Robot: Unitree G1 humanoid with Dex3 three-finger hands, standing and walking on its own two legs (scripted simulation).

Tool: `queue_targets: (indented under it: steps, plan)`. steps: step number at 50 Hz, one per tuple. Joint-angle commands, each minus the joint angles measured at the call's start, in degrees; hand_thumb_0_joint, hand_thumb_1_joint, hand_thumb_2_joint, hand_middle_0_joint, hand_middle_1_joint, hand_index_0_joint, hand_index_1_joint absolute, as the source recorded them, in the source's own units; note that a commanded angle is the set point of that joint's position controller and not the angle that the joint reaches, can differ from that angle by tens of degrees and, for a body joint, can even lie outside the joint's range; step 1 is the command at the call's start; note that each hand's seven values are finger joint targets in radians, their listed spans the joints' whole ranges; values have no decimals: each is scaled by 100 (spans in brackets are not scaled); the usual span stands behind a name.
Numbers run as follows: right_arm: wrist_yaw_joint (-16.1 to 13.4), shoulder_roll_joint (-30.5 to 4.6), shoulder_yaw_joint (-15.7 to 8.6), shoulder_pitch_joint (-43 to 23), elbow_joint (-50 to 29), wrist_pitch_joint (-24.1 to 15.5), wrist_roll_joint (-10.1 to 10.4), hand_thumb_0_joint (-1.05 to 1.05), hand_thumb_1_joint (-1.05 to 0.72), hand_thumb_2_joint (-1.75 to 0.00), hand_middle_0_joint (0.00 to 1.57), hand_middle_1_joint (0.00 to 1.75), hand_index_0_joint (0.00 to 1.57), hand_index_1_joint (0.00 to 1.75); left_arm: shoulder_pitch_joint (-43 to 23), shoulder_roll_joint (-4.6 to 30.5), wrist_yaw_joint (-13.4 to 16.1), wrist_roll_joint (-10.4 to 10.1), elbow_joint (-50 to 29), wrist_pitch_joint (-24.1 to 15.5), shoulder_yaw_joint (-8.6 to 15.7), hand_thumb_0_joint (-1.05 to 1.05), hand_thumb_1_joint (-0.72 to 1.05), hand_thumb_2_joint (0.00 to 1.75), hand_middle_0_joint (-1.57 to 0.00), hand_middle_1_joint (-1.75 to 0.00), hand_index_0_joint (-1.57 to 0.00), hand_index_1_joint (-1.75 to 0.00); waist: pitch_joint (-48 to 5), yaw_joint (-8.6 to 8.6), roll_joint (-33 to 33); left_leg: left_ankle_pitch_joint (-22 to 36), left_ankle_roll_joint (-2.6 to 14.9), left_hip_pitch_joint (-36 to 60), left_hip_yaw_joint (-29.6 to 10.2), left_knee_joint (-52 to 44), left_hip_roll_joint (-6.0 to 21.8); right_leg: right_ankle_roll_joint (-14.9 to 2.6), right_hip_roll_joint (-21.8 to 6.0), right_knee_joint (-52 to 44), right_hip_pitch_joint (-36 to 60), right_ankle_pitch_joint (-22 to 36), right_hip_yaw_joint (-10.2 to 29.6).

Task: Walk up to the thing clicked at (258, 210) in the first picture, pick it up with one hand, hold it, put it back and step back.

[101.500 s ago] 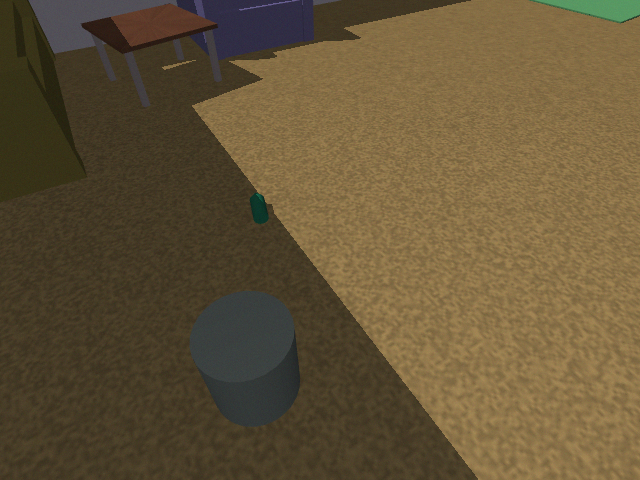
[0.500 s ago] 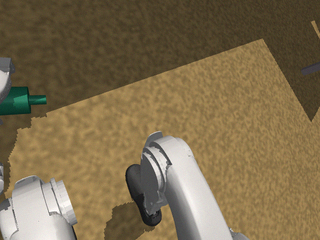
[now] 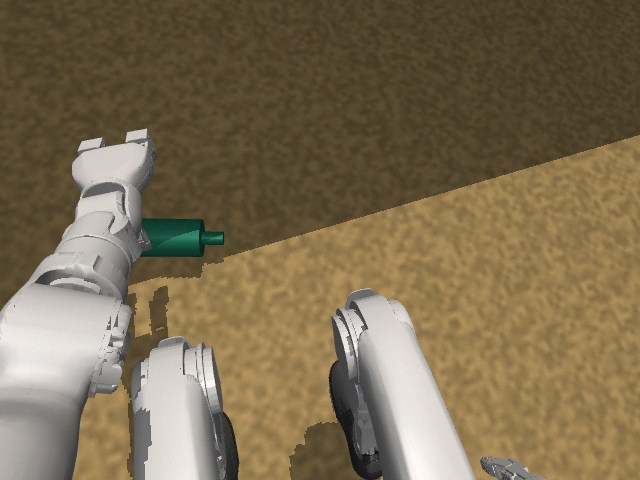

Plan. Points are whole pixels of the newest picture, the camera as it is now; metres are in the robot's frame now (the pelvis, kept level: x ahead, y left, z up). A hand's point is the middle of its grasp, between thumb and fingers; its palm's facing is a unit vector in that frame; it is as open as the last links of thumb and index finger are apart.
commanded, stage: withdraw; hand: left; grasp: from above
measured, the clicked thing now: (174, 237) +0.53 +0.15 -0.34
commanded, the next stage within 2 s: home in 0.28 s
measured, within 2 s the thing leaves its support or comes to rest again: neither
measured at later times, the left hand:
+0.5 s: hand (90, 206) +0.54 +0.23 -0.18, palm faces -0.39 -0.04 -0.92, open 13.3 cm
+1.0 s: hand (4, 302) +0.38 +0.25 -0.01, palm faces -0.30 -0.63 -0.72, open 7.9 cm
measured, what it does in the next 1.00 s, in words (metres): rises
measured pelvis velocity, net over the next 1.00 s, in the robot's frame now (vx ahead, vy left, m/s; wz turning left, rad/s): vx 0.01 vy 0.01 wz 0.02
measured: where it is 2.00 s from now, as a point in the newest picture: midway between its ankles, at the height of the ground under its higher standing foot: (294, 468)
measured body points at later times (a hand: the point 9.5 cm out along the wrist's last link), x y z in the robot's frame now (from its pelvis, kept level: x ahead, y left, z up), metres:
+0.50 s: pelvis +0.01 +0.00 -0.04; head +0.27 +0.04 +0.33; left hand +0.56 +0.23 -0.13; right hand +0.02 -0.25 -0.15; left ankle +0.08 +0.13 -0.34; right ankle +0.12 -0.13 -0.34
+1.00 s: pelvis +0.01 +0.01 +0.10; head +0.18 +0.06 +0.52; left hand +0.39 +0.28 +0.03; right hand +0.15 -0.26 -0.01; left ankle +0.08 +0.13 -0.34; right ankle +0.12 -0.13 -0.34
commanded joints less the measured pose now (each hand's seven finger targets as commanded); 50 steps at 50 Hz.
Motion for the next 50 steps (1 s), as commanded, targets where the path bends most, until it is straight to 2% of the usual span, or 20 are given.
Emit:
queue_targets:
  steps: [1, 7, 8, 11, 16, 18, 20, 21, 22, 23, 25, 27, 29, 32, 34, 38, 40, 45, 49, 50]
  plan:
    - [-358, -1090, -322, 1278, -128, 100, -16, 0, -90, -91, 20, 30, 20, 30, -1968, 775, 151, 423, -710, -577, -6, 0, -44, 96, -17, -90, -15, -92, -3013, -449, 13, 192, 316, 869, 580, -1165, -225, -430, 275, -1543, 2777, -306, -199]
    - [-560, -1060, -159, 1155, -206, -44, -89, 0, -89, -90, 20, 30, 20, 30, -2515, 1533, 1253, 1212, -345, -925, 387, 0, -43, 94, -15, -91, -15, -91, -3504, -392, 657, 168, 324, 1229, 508, -1081, -236, -373, 194, -997, 2158, -27, -292]
    - [-577, -1070, -154, 1084, -218, -96, -109, 0, -90, -90, 20, 30, 20, 30, -2354, 1625, 1474, 1289, -76, -890, 475, 0, -44, 95, -13, -92, -13, -93, -3564, -338, 829, 235, 306, 1316, 521, -1083, -225, -382, 183, -914, 2089, 34, -299]
    - [-567, -1125, -154, 1128, -136, -262, -189, 0, -90, -90, 20, 30, 20, 30, -2470, 1661, 1928, 1370, 225, -755, 589, 0, -44, 94, -13, -93, -13, -92, -3688, -448, 1006, 253, 305, 1440, 549, -1069, -201, -370, 164, -894, 1942, 120, -341]
    - [-494, -1190, -121, 1210, -20, -355, -247, 0, -91, -90, 20, 30, 20, 30, -2807, 2453, 2015, 1184, -283, -628, 1033, 0, -45, 94, -15, -91, -15, -91, -4469, -302, 1644, 711, 285, 1817, 631, -823, -125, -370, 116, -667, 2298, 532, -341]
    - [-448, -1167, -131, 1336, 39, -342, -272, 0, -88, -89, 20, 30, 20, 30, -2814, 2384, 1866, 1109, -534, -617, 1033, 0, -36, 88, -24, -83, -22, -84, -4861, -393, 1826, 1086, 271, 2090, 630, -694, -87, -355, 108, -574, 2560, 975, -380]
    - [-397, -1173, -164, 1483, 200, -353, -292, 0, -88, -89, 20, 30, 20, 30, -2882, 2275, 1660, 1007, -527, -648, 954, 0, -26, 93, -25, -78, -22, -78, -4592, -558, 1713, 1135, 262, 2002, 562, -666, -75, -358, 128, -517, 2399, 1074, -521]
    - [-373, -1196, -189, 1573, 239, -363, -307, 0, -91, -90, 20, 30, 20, 30, -2701, 2164, 1522, 924, -311, -654, 935, 0, -34, 88, -23, -86, -24, -86, -4398, -632, 1522, 1160, 260, 1994, 521, -631, -77, -357, 132, -511, 2323, 1095, -591]
    - [-378, -1255, -223, 1676, 249, -354, -288, 0, -88, -89, 20, 30, 20, 30, -2741, 2168, 1386, 848, -386, -680, 931, 0, -26, 95, -26, -78, -23, -78, -4272, -633, 1488, 1132, 256, 1912, 466, -680, -78, -379, 134, -543, 2162, 1019, -648]
    - [-356, -1226, -262, 1697, 239, -342, -280, 0, -88, -89, 20, 30, 20, 30, -2428, 1962, 1218, 733, -385, -690, 818, 0, -31, 91, -25, -70, -22, -72, -4259, -575, 1469, 1225, 230, 2023, 449, -724, -71, -385, 148, -569, 2278, 1062, -671]
    - [-367, -1364, -334, 1869, 269, -291, -245, 0, -88, -89, 20, 30, 20, 30, -1976, 1990, 955, 585, -417, -708, 885, 0, -26, 87, -24, -64, -21, -67, -4228, -448, 1324, 1485, 209, 2032, 420, -786, -77, -410, 143, -663, 2430, 1204, -715]
    - [-356, -1311, -372, 1922, 183, -183, -155, 0, -89, -90, 20, 30, 20, 30, -1703, 1788, 638, 365, -880, -728, 712, 0, -11, 92, -24, -62, -22, -64, -4610, -256, 1362, 1865, 190, 2347, 439, -900, -80, -406, 149, -705, 2770, 1526, -673]
    - [-349, -1347, -441, 2039, 17, -64, -79, 0, -89, -90, 20, 30, 20, 30, -1310, 1729, 349, 198, -1051, -680, 756, 0, 1, 92, -24, -59, -22, -61, -4560, -129, 1319, 2105, 157, 2453, 433, -1003, -87, -446, 129, -789, 2893, 1691, -677]
    - [-374, -1398, -605, 2085, -318, 137, 73, 0, -89, -90, 20, 30, 20, 30, -914, 2032, 15, -191, -2291, -598, 1125, 0, 25, 96, -24, -55, -22, -56, -5027, 191, 1413, 2491, 128, 2917, 436, -1223, -93, -474, 98, -931, 3291, 1973, -596]
    - [-399, -1388, -734, 1937, -539, 268, 205, 0, -89, -90, 20, 30, 20, 30, -247, 2015, -126, -590, -3021, -505, 1398, 0, 41, 96, -23, -48, -22, -49, -5054, 532, 1513, 2369, 91, 3136, 406, -1554, -142, -534, 51, -1084, 3188, 1750, -549]
    - [-520, -1200, -818, 1467, -878, 456, 412, 0, -90, -90, 20, 30, 20, 30, 882, 1693, -378, -1377, -4527, -300, 1483, 0, 73, 90, -20, -33, -20, -33, -4821, 719, 1119, 1618, 163, 3483, 160, -2312, -105, -467, 51, -1692, 3212, 1105, -472]
    - [-617, -1102, -867, 1271, -931, 472, 470, 0, -90, -90, 20, 30, 20, 30, 1252, 1430, -467, -1742, -4969, -211, 1408, 0, 89, 90, -20, -30, -20, -30, -4495, 692, 814, 1158, 214, 3518, 58, -2602, -99, -433, 53, -2019, 3243, 781, -422]
    - [-857, -914, -888, 805, -1040, 327, 564, 0, -90, -90, 20, 30, 20, 30, 1976, 766, -595, -2649, -5935, 27, 993, 0, 90, 90, -20, -30, -20, -30, -3908, 701, 714, 292, 195, 4134, -58, -3437, -4, -401, 62, -2777, 3540, 144, -360]
    - [-1045, -766, -783, 523, -997, 88, 656, 0, -90, -90, 20, 30, 20, 30, 2885, 208, -573, -3245, -5933, 247, 653, 0, 90, 90, -20, -30, -20, -30, -3319, 666, 666, 47, 163, 4667, -164, -4087, 64, -345, 59, -3211, 3762, 143, -320]
    - [-1092, -772, -778, 461, -994, 16, 684, 0, -90, -90, 20, 30, 20, 30, 2923, 264, -547, -3418, -6210, 284, 717, 0, 90, 90, -20, -30, -20, -30, -3353, 758, 686, -18, 163, 4870, -204, -4248, 66, -335, 44, -3330, 3923, 158, -301]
